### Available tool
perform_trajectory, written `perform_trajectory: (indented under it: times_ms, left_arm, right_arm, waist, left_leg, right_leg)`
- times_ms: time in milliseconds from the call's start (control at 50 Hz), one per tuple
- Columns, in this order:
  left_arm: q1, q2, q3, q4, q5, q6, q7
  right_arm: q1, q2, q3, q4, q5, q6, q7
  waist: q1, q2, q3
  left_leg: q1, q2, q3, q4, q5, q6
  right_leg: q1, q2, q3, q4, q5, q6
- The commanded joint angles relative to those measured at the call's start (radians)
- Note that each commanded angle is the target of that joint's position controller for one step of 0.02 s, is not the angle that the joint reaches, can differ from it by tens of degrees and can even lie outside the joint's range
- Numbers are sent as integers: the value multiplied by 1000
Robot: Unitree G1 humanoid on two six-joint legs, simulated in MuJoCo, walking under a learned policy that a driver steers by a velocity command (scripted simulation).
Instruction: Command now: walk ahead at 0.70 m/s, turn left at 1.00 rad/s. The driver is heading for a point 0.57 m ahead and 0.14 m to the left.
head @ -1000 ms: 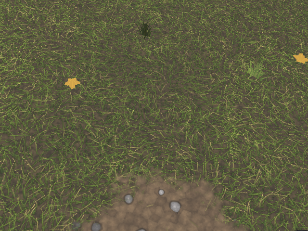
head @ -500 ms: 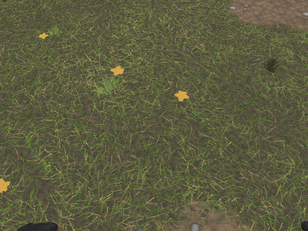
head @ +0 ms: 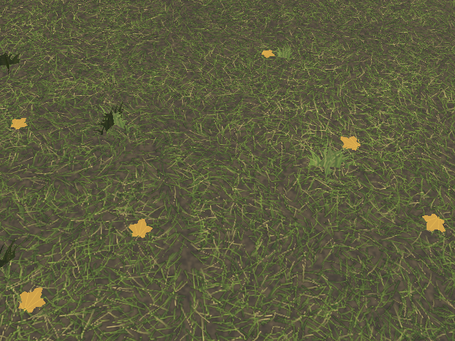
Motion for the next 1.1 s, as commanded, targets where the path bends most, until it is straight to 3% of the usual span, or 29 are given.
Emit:
perform_trajectory:
  times_ms: [20, 40, 80, 140, 180, 260, 300, 340, 360, 380, 400, 420, 440, 480, 520, 560, 620, 660, 700, 740, 760, 780, 800, 820, 840, 880, 940, 1000, 1100]
  left_arm:
    - [-228, 90, -7, -181, 6, -100, -23]
    - [-213, 100, -2, -166, 30, -103, -28]
    - [-207, 94, -5, -148, 33, -92, -41]
    - [-305, 2, -44, -166, 31, -81, -53]
    - [-368, -18, -55, -191, 18, -84, -62]
    - [-374, 34, -40, -209, 1, -87, -64]
    - [-271, 79, -19, -195, -3, -79, -51]
    - [110, 132, 11, -119, -15, -49, -16]
    - [317, 171, 14, -68, 13, -39, -3]
    - [353, 191, 13, -40, 29, -53, -24]
    - [260, 83, -8, -54, 20, -54, -19]
    - [226, 53, -13, -48, 25, -48, -6]
    - [203, 62, -12, -31, 38, -51, -7]
    - [112, 20, -30, -28, 65, -66, -10]
    - [72, -5, -46, -14, 41, -71, -12]
    - [61, 39, -41, 8, 22, -81, -6]
    - [103, 70, -35, 22, 7, -77, 12]
    - [186, 111, -26, 50, 1, -70, 20]
    - [205, 124, -19, 64, 8, -49, 27]
    - [178, 129, -17, 59, 17, -21, 31]
    - [164, 119, -21, 50, 19, -9, 32]
    - [230, 55, -44, 23, 48, -5, 34]
    - [471, -82, -91, 62, 31, 0, 18]
    - [470, 13, -76, 103, 12, 8, 13]
    - [332, 69, -58, 72, 5, 20, 17]
    - [165, 88, -46, 32, 26, 45, 45]
    - [210, 25, -57, 47, 28, 75, 53]
    - [149, 5, -67, 46, 37, 82, 61]
    - [82, 7, -67, 52, 60, 84, 54]
  right_arm:
    - [176, -141, -28, -26, -6, -53, -3]
    - [131, -124, -16, -34, -10, -48, -14]
    - [96, -105, -2, -39, -23, -45, -45]
    - [105, -109, 2, -4, -22, -40, -75]
    - [163, -116, 1, 36, -16, -45, -79]
    - [200, -118, 0, 102, -7, -50, -78]
    - [200, -148, -7, 115, -33, -38, -77]
    - [136, -158, -4, 108, -65, -20, -74]
    - [168, -37, 27, 84, -75, -32, -69]
    - [307, 51, 60, 91, -8, -61, -50]
    - [188, -66, 38, 83, 34, -74, -41]
    - [49, -93, 38, 50, 42, -85, -32]
    - [-49, -69, 49, 23, 16, -95, -31]
    - [-54, -39, 48, 20, -5, -87, -27]
    - [-27, -15, 53, 30, -12, -66, -32]
    - [-80, 1, 66, 3, -37, -61, -36]
    - [-194, 28, 80, -18, -57, -88, -7]
    - [-266, 15, 72, -41, -49, -94, 9]
    - [-264, -36, 51, -35, -48, -92, 11]
    - [-101, -86, 19, 28, -54, -90, 7]
    - [-4, -108, 7, 59, -61, -87, 1]
    - [54, -190, -5, 60, -82, -82, -10]
    - [26, -177, 16, 49, -94, -78, -5]
    - [7, -105, 23, 41, -65, -71, 9]
    - [-84, -72, 33, 31, -42, -66, 16]
    - [-173, -28, 50, 42, -50, -62, 13]
    - [-223, -44, 41, 80, -77, -57, 4]
    - [-215, -62, 35, 115, -73, -48, -11]
    - [-217, -36, 49, 159, -57, -18, -25]
  waist:
    - [-83, 136, 32]
    - [-53, 130, 63]
    - [-32, 146, 82]
    - [-62, 142, 116]
    - [-93, 160, 135]
    - [-73, 190, 135]
    - [-14, 244, 15]
    - [202, 274, -197]
    - [218, 68, -356]
    - [120, -414, -552]
    - [150, -280, -373]
    - [154, -134, -219]
    - [124, 56, -123]
    - [24, 53, -26]
    - [-35, 38, 35]
    - [-47, 36, 90]
    - [1, 37, 47]
    - [31, 10, 20]
    - [15, -6, 3]
    - [-73, -8, -71]
    - [-126, 13, -117]
    - [-101, 199, -241]
    - [12, 372, -443]
    - [-19, 243, -502]
    - [-19, 162, -355]
    - [-2, 86, -178]
    - [65, 154, -161]
    - [41, 143, -185]
    - [44, 129, -87]
  left_leg:
    - [481, 302, -664, -457, -144, 290]
    - [402, 259, -581, -466, -67, 265]
    - [319, 209, -458, -490, 75, 229]
    - [140, 124, -285, -525, 247, 176]
    - [77, 146, -273, -581, 264, 163]
    - [263, 203, -259, -533, 479, 123]
    - [356, 209, -243, -371, 949, 98]
    - [173, 170, -204, 79, 1245, 54]
    - [-165, 80, -223, 482, 772, 26]
    - [-353, -105, -288, 805, -6, -14]
    - [-463, -34, -275, 849, 27, 4]
    - [-483, 5, -227, 860, 51, 12]
    - [-449, 38, -207, 789, 61, 26]
    - [-361, 100, -222, 677, 103, 30]
    - [-327, 119, -198, 592, 58, 0]
    - [-330, 124, -150, 426, 111, -49]
    - [-131, 41, -45, 44, 531, -65]
    - [-71, 9, -66, -98, 690, -62]
    - [-63, -10, -88, -169, 682, -42]
    - [80, -42, -77, -175, 646, -20]
    - [194, -21, -74, -195, 709, -8]
    - [435, 176, -263, -101, 1141, 68]
    - [652, 423, -632, -97, 1313, 285]
    - [587, 373, -668, -165, 1134, 283]
    - [454, 325, -540, -192, 978, 246]
    - [173, 249, -416, -261, 878, 181]
    - [-18, 193, -310, -332, 778, 165]
    - [-39, 186, -272, -351, 667, 170]
    - [-169, 114, -259, -393, -8, 75]
  right_leg:
    - [-670, 19, 119, 105, 99, -34]
    - [-597, 13, 116, 6, 174, -19]
    - [-507, 24, 77, -127, 310, 19]
    - [-325, 87, -9, -380, 523, 52]
    - [-209, 105, -21, -476, 617, 36]
    - [-203, 101, 1, -600, 598, -15]
    - [-66, 154, -45, -559, 497, -50]
    - [413, 136, -51, -450, 386, -109]
    - [800, -54, 244, -400, 94, -180]
    - [943, -257, 894, -727, -380, -332]
    - [836, -240, 948, -858, -484, -288]
    - [679, -223, 767, -841, -330, -268]
    - [502, -184, 655, -861, -148, -252]
    - [263, -137, 519, -889, 71, -270]
    - [157, -142, 390, -921, 449, -285]
    - [84, -138, 245, -942, 815, -280]
    - [27, 10, 36, -945, 823, -194]
    - [126, -26, 64, -961, 738, -177]
    - [253, -54, 72, -900, 720, -147]
    - [309, -45, 53, -701, 843, -106]
    - [277, -6, 24, -523, 837, -66]
    - [106, 71, 3, -196, 484, -21]
    - [-102, 178, 108, 176, -205, 30]
    - [-98, 140, 207, 231, -183, 27]
    - [-147, 92, 174, 211, -142, 30]
    - [-115, 37, 141, 82, -36, 43]
    - [59, 21, 110, -117, 11, 60]
    - [131, 22, 90, -298, 102, 56]
    - [270, 46, 60, -566, 302, -1]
